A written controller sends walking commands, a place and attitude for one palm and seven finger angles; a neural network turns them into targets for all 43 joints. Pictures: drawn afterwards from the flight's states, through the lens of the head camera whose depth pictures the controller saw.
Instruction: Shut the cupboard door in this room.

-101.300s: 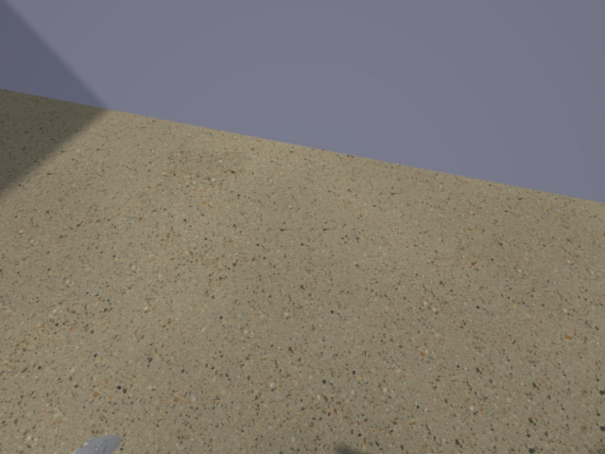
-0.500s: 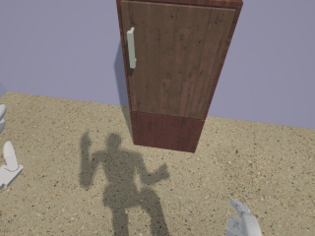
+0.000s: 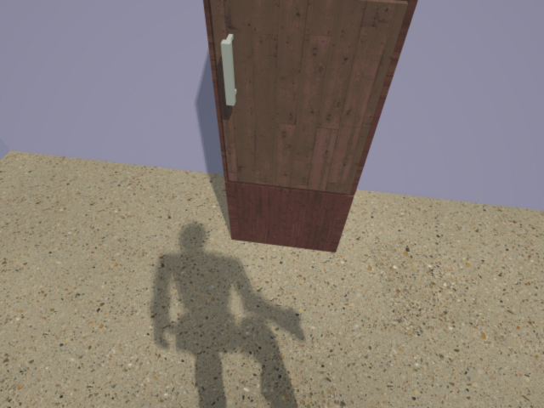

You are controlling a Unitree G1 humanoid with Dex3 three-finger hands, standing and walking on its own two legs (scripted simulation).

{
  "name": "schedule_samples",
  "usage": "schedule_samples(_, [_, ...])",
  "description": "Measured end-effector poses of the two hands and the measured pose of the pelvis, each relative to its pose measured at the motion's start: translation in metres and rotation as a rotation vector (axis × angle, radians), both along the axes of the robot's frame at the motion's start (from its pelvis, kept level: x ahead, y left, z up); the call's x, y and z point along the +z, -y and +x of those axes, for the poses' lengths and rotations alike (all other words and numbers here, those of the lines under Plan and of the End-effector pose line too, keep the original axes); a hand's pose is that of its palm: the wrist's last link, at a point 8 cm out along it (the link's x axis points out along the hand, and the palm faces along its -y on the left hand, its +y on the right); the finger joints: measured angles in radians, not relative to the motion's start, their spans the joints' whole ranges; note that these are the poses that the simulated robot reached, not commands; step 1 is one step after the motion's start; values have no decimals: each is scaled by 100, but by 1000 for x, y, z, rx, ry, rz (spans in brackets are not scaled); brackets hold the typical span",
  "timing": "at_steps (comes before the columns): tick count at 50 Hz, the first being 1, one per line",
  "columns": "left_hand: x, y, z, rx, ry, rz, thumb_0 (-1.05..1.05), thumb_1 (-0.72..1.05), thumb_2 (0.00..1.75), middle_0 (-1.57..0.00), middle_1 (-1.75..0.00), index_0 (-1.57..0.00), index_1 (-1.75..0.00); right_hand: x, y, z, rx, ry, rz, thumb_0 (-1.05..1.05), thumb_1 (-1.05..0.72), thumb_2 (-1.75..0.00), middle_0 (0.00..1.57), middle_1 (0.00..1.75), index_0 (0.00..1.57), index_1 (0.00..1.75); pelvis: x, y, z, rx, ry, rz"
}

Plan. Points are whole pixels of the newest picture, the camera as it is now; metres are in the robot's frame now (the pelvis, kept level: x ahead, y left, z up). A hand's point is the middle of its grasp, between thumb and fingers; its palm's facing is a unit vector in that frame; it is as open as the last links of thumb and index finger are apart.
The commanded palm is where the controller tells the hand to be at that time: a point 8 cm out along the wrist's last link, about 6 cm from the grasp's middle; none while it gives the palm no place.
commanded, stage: let the arm hang, fingers relaxed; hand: left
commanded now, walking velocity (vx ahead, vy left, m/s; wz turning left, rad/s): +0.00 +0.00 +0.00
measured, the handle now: (230, 70) +0.85 +0.13 +0.06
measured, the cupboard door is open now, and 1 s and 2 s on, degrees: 0 0 0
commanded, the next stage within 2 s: look to check the result in 0.80 s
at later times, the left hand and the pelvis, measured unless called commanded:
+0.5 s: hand out of the picture -0.04 +0.19 -0.17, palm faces +0.03 -0.98 -0.22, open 7.3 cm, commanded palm none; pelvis -0.01 +0.00 +0.01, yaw +0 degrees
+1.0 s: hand out of the picture -0.01 +0.19 -0.16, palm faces +0.03 -0.97 -0.23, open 7.3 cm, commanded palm none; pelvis -0.01 -0.01 +0.01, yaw +0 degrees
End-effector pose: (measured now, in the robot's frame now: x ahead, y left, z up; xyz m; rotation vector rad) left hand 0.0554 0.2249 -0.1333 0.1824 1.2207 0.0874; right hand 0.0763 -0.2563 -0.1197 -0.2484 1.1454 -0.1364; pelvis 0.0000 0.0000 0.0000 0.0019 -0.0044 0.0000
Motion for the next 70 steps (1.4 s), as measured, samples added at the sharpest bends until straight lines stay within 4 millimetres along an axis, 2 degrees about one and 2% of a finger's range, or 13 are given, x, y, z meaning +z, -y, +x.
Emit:
schedule_samples(4, [-10, -4, -57, 68, -154, -5, 0, 98, 89, -20, -30, -21, -30, -5, -6, -51, -35, -172, 3, 0, -91, -89, 20, 30, 20, 30, 4, 4, -2, 7, 8, -11])
schedule_samples(8, [-6, -8, -101, 105, -269, 6, 0, 96, 89, -20, -30, -21, -30, -9, -15, -88, -76, -278, 24, 0, -91, -89, 20, 30, 20, 30, 6, 2, -4, 8, 14, -15])
schedule_samples(11, [-1, -11, -120, 122, -322, 19, 0, 94, 90, -20, -30, -21, -30, -13, -24, -106, -101, -317, 46, 0, -91, -89, 20, 30, 20, 30, 8, 1, -5, 5, 18, -15])
schedule_samples(15, [3, -14, -130, 131, -338, 34, 0, 93, 90, -20, -30, -20, -30, -18, -34, -118, -120, -329, 74, 0, -91, -89, 20, 30, 20, 30, 8, -2, -7, 2, 24, -12])
schedule_samples(19, [3, -14, -123, 128, -308, 40, 0, 92, 90, -20, -30, -20, -30, -22, -42, -119, -129, -312, 96, 0, -91, -89, 20, 30, 20, 30, 8, -3, -9, -2, 28, -9])
schedule_samples(24, [1, -10, -102, 115, -238, 32, 0, 91, 90, -20, -30, -20, -30, -24, -46, -111, -132, -271, 111, 0, -91, -89, 20, 30, 20, 30, 8, -4, -11, -5, 30, -6])
schedule_samples(33, [-2, 0, -69, 89, -139, 6, 0, 91, 90, -20, -30, -20, -30, -21, -40, -97, -130, -214, 100, 0, -91, -89, 20, 30, 20, 30, 8, -1, -12, -5, 31, -4])
schedule_samples(38, [-2, 1, -63, 85, -133, 2, 0, 91, 90, -20, -30, -20, -30, -19, -32, -95, -129, -213, 83, 0, -91, -89, 20, 30, 20, 30, 8, 0, -11, -3, 29, -4])
schedule_samples(46, [0, -6, -65, 90, -157, 24, 0, 91, 90, -20, -30, -20, -30, -16, -19, -91, -122, -225, 58, 0, -91, -89, 20, 30, 20, 30, 9, 4, -8, 0, 32, -5])
schedule_samples(55, [5, -18, -62, 90, -168, 59, 0, 91, 90, -20, -30, -20, -30, -13, -5, -75, -102, -215, 36, 0, -91, -89, 20, 30, 20, 30, 10, 7, -5, 3, 34, -5])
schedule_samples(61, [8, -25, -50, 82, -151, 76, 0, 91, 90, -20, -30, -20, -30, -10, 4, -57, -88, -189, 19, 0, -91, -89, 20, 30, 20, 30, 11, 8, -1, 3, 33, -6])
schedule_samples(70, [13, -33, -22, 62, -98, 93, 0, 91, 90, -20, -30, -20, -30, -3, 18, -27, -65, -137, -11, 0, -91, -89, 20, 30, 20, 30, 13, 9, 6, 3, 31, -5])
